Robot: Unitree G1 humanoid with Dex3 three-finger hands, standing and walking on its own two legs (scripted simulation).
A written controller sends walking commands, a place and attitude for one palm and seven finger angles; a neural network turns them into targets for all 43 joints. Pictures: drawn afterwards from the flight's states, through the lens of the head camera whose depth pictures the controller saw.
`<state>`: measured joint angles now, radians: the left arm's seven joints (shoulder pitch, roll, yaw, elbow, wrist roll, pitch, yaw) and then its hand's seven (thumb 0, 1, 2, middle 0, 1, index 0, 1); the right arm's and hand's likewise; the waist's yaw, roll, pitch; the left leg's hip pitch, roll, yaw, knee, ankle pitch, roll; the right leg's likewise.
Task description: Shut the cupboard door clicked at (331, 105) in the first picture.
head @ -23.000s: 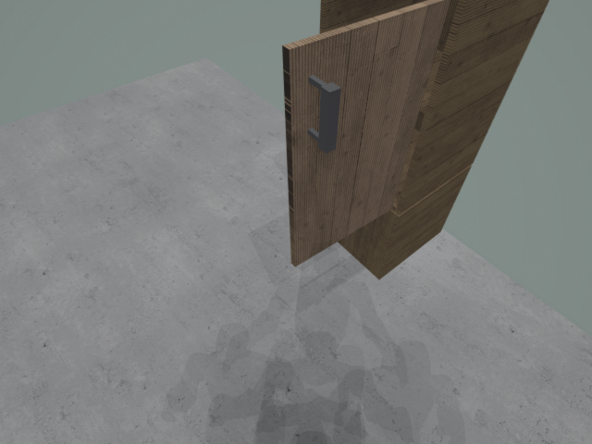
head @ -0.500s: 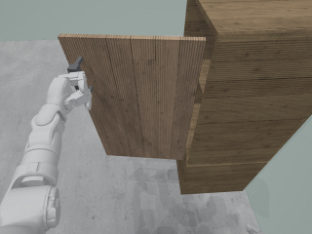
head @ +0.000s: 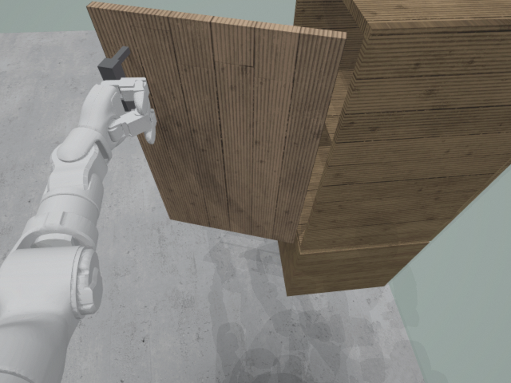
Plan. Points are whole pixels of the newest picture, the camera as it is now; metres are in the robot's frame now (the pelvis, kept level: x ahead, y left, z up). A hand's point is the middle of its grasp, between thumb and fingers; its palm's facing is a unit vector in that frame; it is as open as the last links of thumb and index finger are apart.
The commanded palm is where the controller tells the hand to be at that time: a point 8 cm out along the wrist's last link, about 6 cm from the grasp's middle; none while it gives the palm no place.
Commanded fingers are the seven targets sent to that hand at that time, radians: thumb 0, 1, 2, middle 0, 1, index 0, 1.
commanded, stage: push the door shut along its arc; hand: left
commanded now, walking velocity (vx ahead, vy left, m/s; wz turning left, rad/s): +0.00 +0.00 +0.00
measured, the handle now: (128, 89) +0.56 +0.19 +0.15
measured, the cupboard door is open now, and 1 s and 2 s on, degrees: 72 63 54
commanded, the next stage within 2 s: pull the fist back off the door in 0.96 s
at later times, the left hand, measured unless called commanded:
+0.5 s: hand (185, 91) +0.53 +0.09 +0.16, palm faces -0.33 -0.94 +0.00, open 3.0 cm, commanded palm +0.54 +0.14 +0.15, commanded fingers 0.00 0.90 0.90 -1.30 -1.50 -1.30 -1.50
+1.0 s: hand (197, 86) +0.54 +0.07 +0.16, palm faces -0.39 -0.92 -0.01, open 3.4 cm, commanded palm +0.59 +0.09 +0.15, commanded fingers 0.00 0.90 0.90 -1.30 -1.50 -1.30 -1.50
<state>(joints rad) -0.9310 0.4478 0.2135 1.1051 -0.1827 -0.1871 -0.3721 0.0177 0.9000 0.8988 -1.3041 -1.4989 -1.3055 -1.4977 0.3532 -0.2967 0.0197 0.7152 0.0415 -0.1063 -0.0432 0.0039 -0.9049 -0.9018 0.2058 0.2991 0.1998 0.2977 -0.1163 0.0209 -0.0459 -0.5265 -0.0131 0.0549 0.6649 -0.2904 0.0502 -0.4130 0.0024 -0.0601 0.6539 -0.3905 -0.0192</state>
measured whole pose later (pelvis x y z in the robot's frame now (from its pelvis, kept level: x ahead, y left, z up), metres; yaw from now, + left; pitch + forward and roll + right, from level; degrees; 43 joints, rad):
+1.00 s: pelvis +0.00 -0.01 -0.02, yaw +0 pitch +18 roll -2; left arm -1.35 0.54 0.16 1.37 -0.14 -0.14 -0.46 0.03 0.99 1.00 -1.30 -1.50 -1.30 -1.50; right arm 0.39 -0.32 0.01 0.80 -0.01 -0.11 -0.06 0.00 -0.90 -0.90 0.21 0.30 0.20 0.30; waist -0.21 0.03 -0.06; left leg -0.79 0.02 0.03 0.80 -0.33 0.04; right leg -0.67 0.03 -0.08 0.77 -0.42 -0.04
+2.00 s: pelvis +0.00 -0.02 +0.00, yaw +0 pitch +9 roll +0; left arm -0.96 0.17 0.16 1.05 -0.09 -0.18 0.08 0.02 0.90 0.90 -1.30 -1.50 -1.30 -1.50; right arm 0.27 -0.26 -0.01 0.68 0.02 -0.06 0.02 0.00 -0.91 -0.90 0.20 0.30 0.20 0.30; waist -0.09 0.03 -0.08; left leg -0.52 0.00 0.04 0.66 -0.29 0.03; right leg -0.41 0.02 -0.06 0.65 -0.39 -0.04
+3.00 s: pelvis +0.00 -0.01 +0.02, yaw +0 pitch -4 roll +0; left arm 0.14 0.30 0.17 -0.15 -0.09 -0.07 0.07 0.02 0.89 0.90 -0.80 -0.94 -0.80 -0.94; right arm 0.16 -0.21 0.07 0.61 0.03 0.01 -0.05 0.01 -0.90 -0.90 0.20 0.30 0.20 0.30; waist 0.06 0.08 0.01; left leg -0.13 -0.02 0.05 0.38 -0.18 0.03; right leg -0.02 0.02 -0.05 0.37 -0.28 -0.03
